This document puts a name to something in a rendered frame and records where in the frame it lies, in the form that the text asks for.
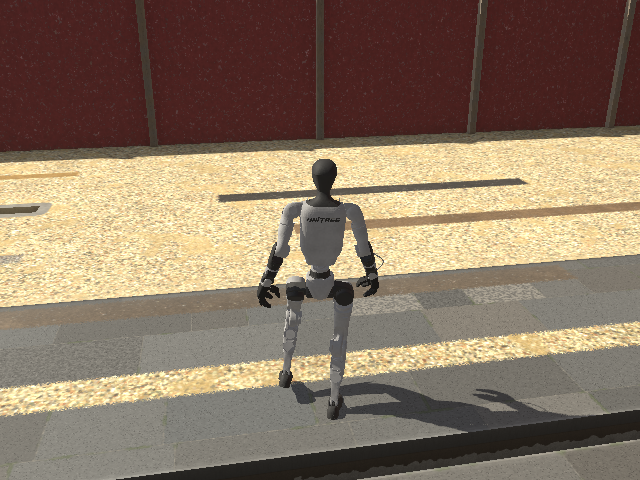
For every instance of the left robot hand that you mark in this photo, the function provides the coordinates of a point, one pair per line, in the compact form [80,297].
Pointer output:
[262,293]

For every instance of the robot right upper arm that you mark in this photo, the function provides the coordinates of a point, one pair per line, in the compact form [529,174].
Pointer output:
[354,213]

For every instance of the robot right thigh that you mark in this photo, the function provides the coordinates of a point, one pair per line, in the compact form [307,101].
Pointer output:
[343,303]

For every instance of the right robot hand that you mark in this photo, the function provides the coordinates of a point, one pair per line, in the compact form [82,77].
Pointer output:
[364,281]

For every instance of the right robot forearm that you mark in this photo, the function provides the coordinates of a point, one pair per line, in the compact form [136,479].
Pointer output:
[369,264]

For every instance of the robot left thigh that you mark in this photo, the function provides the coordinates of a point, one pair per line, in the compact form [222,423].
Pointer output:
[295,291]

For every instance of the left robot forearm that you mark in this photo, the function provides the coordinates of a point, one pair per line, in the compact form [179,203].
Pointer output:
[271,269]

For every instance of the robot left upper arm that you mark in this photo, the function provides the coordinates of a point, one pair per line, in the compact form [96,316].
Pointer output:
[290,211]

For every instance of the robot thigh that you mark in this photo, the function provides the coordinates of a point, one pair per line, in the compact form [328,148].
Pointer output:
[295,291]
[343,303]

